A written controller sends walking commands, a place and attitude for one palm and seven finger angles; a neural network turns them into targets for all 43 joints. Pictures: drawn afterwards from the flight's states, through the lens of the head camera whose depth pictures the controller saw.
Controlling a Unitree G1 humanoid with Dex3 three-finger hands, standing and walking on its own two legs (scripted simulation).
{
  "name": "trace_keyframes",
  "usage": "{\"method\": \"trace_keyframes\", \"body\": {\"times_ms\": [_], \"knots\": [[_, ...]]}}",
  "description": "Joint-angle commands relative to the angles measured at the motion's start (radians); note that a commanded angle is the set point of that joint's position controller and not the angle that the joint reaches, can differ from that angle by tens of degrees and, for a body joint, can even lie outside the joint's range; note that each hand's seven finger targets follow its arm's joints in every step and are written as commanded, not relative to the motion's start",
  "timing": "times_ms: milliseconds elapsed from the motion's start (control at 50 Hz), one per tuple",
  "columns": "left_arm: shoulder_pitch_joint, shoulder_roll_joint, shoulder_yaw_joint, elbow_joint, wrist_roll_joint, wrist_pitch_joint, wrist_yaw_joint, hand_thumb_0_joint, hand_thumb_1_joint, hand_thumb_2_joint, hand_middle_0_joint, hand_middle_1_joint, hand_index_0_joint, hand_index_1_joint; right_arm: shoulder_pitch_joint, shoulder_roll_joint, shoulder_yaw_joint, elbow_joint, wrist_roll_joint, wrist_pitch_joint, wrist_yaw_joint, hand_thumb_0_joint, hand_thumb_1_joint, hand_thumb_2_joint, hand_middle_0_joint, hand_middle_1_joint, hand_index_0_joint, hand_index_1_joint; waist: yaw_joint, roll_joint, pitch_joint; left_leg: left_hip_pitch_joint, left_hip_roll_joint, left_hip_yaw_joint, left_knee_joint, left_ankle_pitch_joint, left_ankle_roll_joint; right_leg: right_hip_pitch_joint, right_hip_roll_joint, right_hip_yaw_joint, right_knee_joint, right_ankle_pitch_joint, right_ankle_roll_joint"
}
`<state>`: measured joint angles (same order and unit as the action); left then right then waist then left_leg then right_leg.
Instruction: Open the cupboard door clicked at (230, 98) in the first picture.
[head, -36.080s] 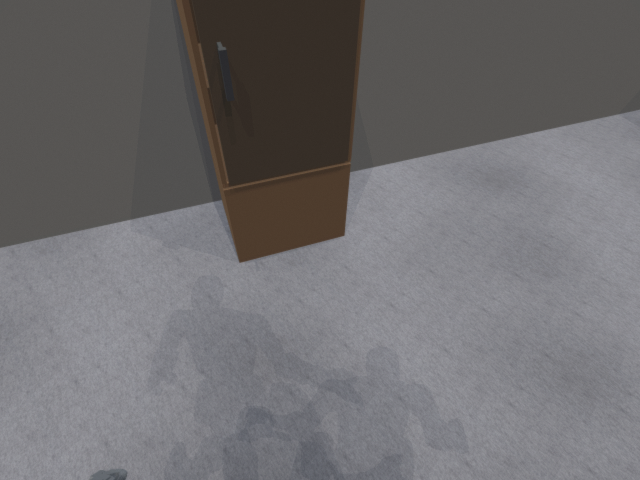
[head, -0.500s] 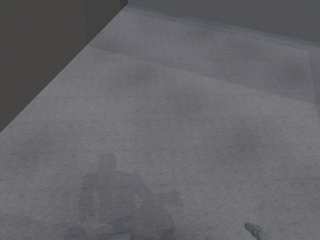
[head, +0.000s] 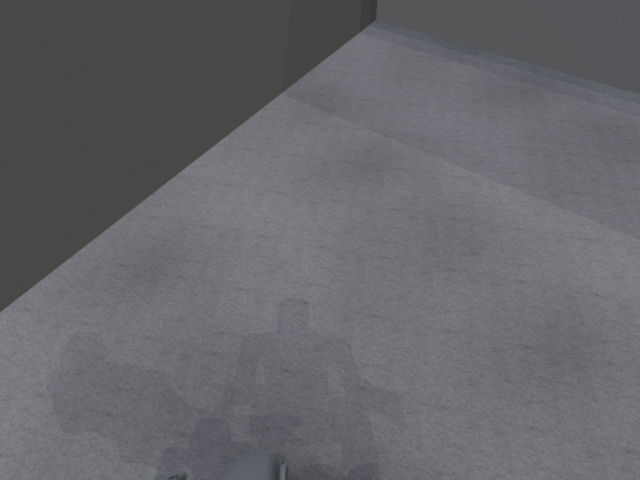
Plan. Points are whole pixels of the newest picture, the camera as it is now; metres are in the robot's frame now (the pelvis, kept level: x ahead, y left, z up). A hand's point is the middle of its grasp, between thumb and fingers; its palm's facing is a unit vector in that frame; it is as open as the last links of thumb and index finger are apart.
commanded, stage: turn to face it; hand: left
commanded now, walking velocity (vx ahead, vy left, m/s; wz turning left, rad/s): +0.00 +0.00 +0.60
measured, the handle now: out of the picture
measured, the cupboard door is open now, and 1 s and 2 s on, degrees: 39 39 39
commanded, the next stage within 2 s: none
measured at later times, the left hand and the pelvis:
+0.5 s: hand out of the picture +0.05 +0.23 -0.16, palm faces +0.30 -0.91 -0.27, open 7.4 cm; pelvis +0.00 -0.01 +0.00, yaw +16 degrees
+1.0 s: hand out of the picture -0.09 +0.17 -0.19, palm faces +0.63 -0.74 -0.24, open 7.3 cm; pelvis +0.01 -0.02 -0.02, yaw +37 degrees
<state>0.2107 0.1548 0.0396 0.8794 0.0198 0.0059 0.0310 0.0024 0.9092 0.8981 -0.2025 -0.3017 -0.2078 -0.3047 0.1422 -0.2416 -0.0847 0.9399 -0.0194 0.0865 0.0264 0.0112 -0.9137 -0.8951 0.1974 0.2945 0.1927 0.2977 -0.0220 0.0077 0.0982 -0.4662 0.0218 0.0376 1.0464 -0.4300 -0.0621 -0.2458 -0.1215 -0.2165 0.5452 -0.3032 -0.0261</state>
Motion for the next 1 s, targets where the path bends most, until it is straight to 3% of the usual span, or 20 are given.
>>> {"method": "trace_keyframes", "body": {"times_ms": [0, 80, 120, 140, 160, 200, 260, 300, 440, 500, 520, 540, 560, 600, 660, 840, 920, 940, 960, 980], "knots": [[0.089, 0.22, 0.064, -0.03, 0.012, -0.025, 0.01, 0.0, 0.9, 0.9, -0.2, -0.3, -0.2, -0.3, -0.079, -0.012, 0.008, -0.097, 0.008, -0.033, 0.008, 0.0, -0.9, -0.9, 0.2, 0.3, 0.2, 0.3, 0.069, -0.183, -0.148, -0.019, 0.01, 0.053, -0.199, -0.034, 0.004, 0.233, -0.255, 0.118, -0.115, 0.628, -0.086], [0.077, 0.25, 0.076, -0.018, 0.009, -0.019, 0.002, 0.0, 0.9, 0.9, -0.2, -0.3, -0.2, -0.3, -0.044, -0.028, 0.008, -0.1, 0.009, -0.044, 0.003, 0.0, -0.9, -0.9, 0.2, 0.3, 0.2, 0.3, 0.053, -0.183, -0.157, 0.099, -0.002, 0.091, -0.392, 0.023, 0.03, 0.194, -0.282, 0.084, -0.05, 0.595, -0.07], [0.044, 0.241, 0.078, -0.022, -0.002, -0.015, -0.006, 0.0, 0.9, 0.9, -0.2, -0.3, -0.2, -0.3, 0.054, -0.074, -0.007, -0.081, 0.003, -0.053, 0.002, 0.0, -0.9, -0.9, 0.2, 0.3, 0.2, 0.3, -0.014, -0.1, -0.195, 0.317, 0.016, 0.061, -0.601, 0.23, 0.057, 0.064, -0.247, 0.015, 0.12, 0.468, 0.001], [0.041, 0.191, 0.072, -0.054, -0.009, -0.008, -0.014, 0.0, 0.9, 0.9, -0.2, -0.3, -0.2, -0.3, 0.115, -0.184, -0.034, -0.075, -0.007, -0.061, -0.003, 0.0, -0.9, -0.9, 0.2, 0.3, 0.2, 0.3, -0.048, 0.167, -0.236, 0.495, 0.241, -0.25, -0.655, 0.507, 0.164, -0.192, -0.124, -0.025, 0.333, 0.067, 0.078], [-0.043, 0.144, 0.044, -0.111, -0.005, 0.0, -0.014, 0.0, 0.9, 0.9, -0.2, -0.3, -0.2, -0.3, 0.181, -0.261, -0.05, -0.059, -0.005, -0.054, -0.014, 0.0, -0.9, -0.9, 0.2, 0.3, 0.2, 0.3, -0.089, 0.321, -0.21, 0.512, 0.43, -0.451, -0.686, 0.838, 0.305, -0.375, -0.022, 0.05, 0.517, -0.394, 0.113], [-0.123, 0.156, 0.049, -0.1, 0.002, 0.015, -0.003, 0.0, 0.9, 0.9, -0.2, -0.3, -0.2, -0.3, 0.156, -0.216, -0.039, -0.054, -0.005, -0.058, -0.037, 0.0, -0.9, -0.9, 0.2, 0.3, 0.2, 0.3, -0.069, 0.196, -0.178, 0.424, 0.357, -0.379, -0.671, 0.701, 0.288, -0.408, -0.02, 0.192, 0.638, -0.278, 0.103], [-0.046, 0.159, 0.055, -0.04, 0.001, 0.024, -0.019, 0.0, 0.9, 0.9, -0.2, -0.3, -0.2, -0.3, 0.027, -0.169, -0.019, -0.086, -0.005, -0.068, -0.041, 0.0, -0.9, -0.9, 0.2, 0.3, 0.2, 0.3, 0.005, 0.142, -0.128, 0.318, 0.234, -0.228, -0.699, 0.583, 0.221, -0.342, -0.003, 0.206, 0.623, -0.109, 0.113], [-0.032, 0.156, 0.055, -0.035, 0.0, 0.024, -0.023, 0.0, 0.9, 0.9, -0.2, -0.3, -0.2, -0.3, 0.028, -0.167, -0.017, -0.086, -0.003, -0.071, -0.039, 0.0, -0.9, -0.9, 0.2, 0.3, 0.2, 0.3, 0.013, 0.126, -0.124, 0.309, 0.204, -0.205, -0.703, 0.549, 0.208, -0.308, 0.014, 0.198, 0.557, -0.085, 0.115], [-0.051, 0.139, 0.047, -0.064, -0.006, 0.019, -0.018, 0.0, 0.9, 0.9, -0.2, -0.3, -0.2, -0.3, 0.027, -0.181, -0.034, -0.088, -0.012, -0.056, -0.03, 0.0, -0.9, -0.9, 0.2, 0.3, 0.2, 0.3, 0.004, 0.164, -0.123, 0.227, 0.182, -0.309, -0.682, 0.425, 0.216, -0.14, 0.087, 0.166, 0.236, -0.116, 0.1], [0.052, 0.16, 0.055, -0.045, -0.008, 0.0, -0.012, 0.0, 0.9, 0.9, -0.2, -0.3, -0.2, -0.3, -0.018, -0.17, -0.038, -0.106, -0.002, -0.052, -0.028, 0.0, -0.9, -0.9, 0.2, 0.3, 0.2, 0.3, 0.06, 0.137, -0.156, 0.114, 0.125, -0.309, -0.575, 0.412, 0.165, 0.097, 0.102, 0.159, -0.056, 0.059, 0.086], [0.094, 0.219, 0.067, -0.041, 0.001, -0.012, -0.004, 0.0, 0.9, 0.9, -0.2, -0.3, -0.2, -0.3, -0.005, -0.119, -0.033, -0.117, 0.007, -0.052, -0.024, 0.0, -0.9, -0.9, 0.2, 0.3, 0.2, 0.3, 0.077, -0.024, -0.18, -0.028, 0.042, -0.243, -0.439, 0.231, 0.107, 0.257, -0.043, 0.294, -0.21, 0.066, 0.053], [0.104, 0.307, 0.083, -0.041, 0.015, -0.017, 0.004, 0.0, 0.9, 0.9, -0.2, -0.3, -0.2, -0.3, -0.004, -0.056, -0.022, -0.141, 0.01, -0.054, -0.018, 0.0, -0.9, -0.9, 0.2, 0.3, 0.2, 0.3, 0.088, -0.325, -0.159, -0.18, -0.111, -0.053, -0.166, -0.143, 0.026, 0.287, -0.328, 0.567, -0.274, 0.177, -0.068], [0.086, 0.293, 0.069, -0.046, 0.004, -0.017, 0.006, 0.0, 0.9, 0.9, -0.2, -0.3, -0.2, -0.3, -0.01, -0.102, -0.031, -0.13, -0.002, -0.047, -0.017, 0.0, -0.9, -0.9, 0.2, 0.3, 0.2, 0.3, 0.08, -0.282, -0.151, -0.147, -0.056, -0.106, 0.059, -0.186, 0.035, 0.153, -0.38, 0.548, -0.263, 0.233, -0.13], [-0.034, 0.217, 0.053, -0.072, -0.002, -0.012, 0.011, 0.0, 0.9, 0.9, -0.2, -0.3, -0.2, -0.3, 0.015, -0.091, -0.035, -0.095, 0.0, -0.027, -0.011, 0.0, -0.9, -0.9, 0.2, 0.3, 0.2, 0.3, 0.013, -0.237, -0.109, -0.137, -0.007, -0.108, 0.222, -0.051, 0.02, 0.08, -0.272, 0.398, -0.235, 0.274, -0.108], [-0.041, 0.177, 0.039, -0.076, -0.001, -0.023, 0.01, 0.0, 0.9, 0.9, -0.2, -0.3, -0.2, -0.3, 0.014, -0.059, -0.018, -0.068, 0.001, -0.02, 0.002, 0.0, -0.9, -0.9, 0.2, 0.3, 0.2, 0.3, 0.0, -0.199, -0.094, -0.12, 0.009, -0.052, 0.18, 0.046, -0.007, 0.104, -0.192, 0.204, -0.198, 0.456, -0.068], [0.09, 0.239, 0.068, -0.02, 0.011, -0.018, 0.005, 0.0, 0.9, 0.9, -0.2, -0.3, -0.2, -0.3, -0.096, -0.024, 0.007, -0.091, 0.008, -0.032, 0.007, 0.0, -0.9, -0.9, 0.2, 0.3, 0.2, 0.3, 0.075, -0.207, -0.115, 0.003, 0.002, 0.061, -0.247, -0.034, 0.01, 0.223, -0.261, 0.119, -0.112, 0.631, -0.089], [0.064, 0.255, 0.078, -0.015, 0.004, -0.013, -0.006, 0.0, 0.9, 0.9, -0.2, -0.3, -0.2, -0.3, -0.023, -0.053, 0.0, -0.09, 0.005, -0.045, 0.003, 0.0, -0.9, -0.9, 0.2, 0.3, 0.2, 0.3, 0.025, -0.176, -0.147, 0.207, -0.02, 0.091, -0.498, 0.117, 0.039, 0.131, -0.256, 0.044, 0.015, 0.538, -0.03], [0.048, 0.246, 0.078, -0.024, -0.003, -0.01, -0.01, 0.0, 0.9, 0.9, -0.2, -0.3, -0.2, -0.3, 0.043, -0.095, -0.012, -0.074, 0.001, -0.053, 0.002, 0.0, -0.9, -0.9, 0.2, 0.3, 0.2, 0.3, -0.021, -0.083, -0.183, 0.369, 0.023, 0.04, -0.611, 0.269, 0.066, 0.02, -0.234, 0.011, 0.157, 0.45, 0.015], [0.035, 0.187, 0.067, -0.061, -0.01, -0.004, -0.019, 0.0, 0.9, 0.9, -0.2, -0.3, -0.2, -0.3, 0.112, -0.216, -0.043, -0.069, -0.009, -0.06, -0.004, 0.0, -0.9, -0.9, 0.2, 0.3, 0.2, 0.3, -0.06, 0.216, -0.226, 0.54, 0.287, -0.33, -0.646, 0.591, 0.194, -0.259, -0.082, -0.026, 0.391, -0.079, 0.095], [-0.04, 0.158, 0.045, -0.109, -0.001, 0.006, -0.015, 0.0, 0.9, 0.9, -0.2, -0.3, -0.2, -0.3, 0.172, -0.277, -0.053, -0.051, -0.004, -0.051, -0.013, 0.0, -0.9, -0.9, 0.2, 0.3, 0.2, 0.3, -0.09, 0.28, -0.208, 0.512, 0.426, -0.432, -0.677, 0.776, 0.305, -0.367, -0.022, 0.078, 0.54, -0.391, 0.102]]}}
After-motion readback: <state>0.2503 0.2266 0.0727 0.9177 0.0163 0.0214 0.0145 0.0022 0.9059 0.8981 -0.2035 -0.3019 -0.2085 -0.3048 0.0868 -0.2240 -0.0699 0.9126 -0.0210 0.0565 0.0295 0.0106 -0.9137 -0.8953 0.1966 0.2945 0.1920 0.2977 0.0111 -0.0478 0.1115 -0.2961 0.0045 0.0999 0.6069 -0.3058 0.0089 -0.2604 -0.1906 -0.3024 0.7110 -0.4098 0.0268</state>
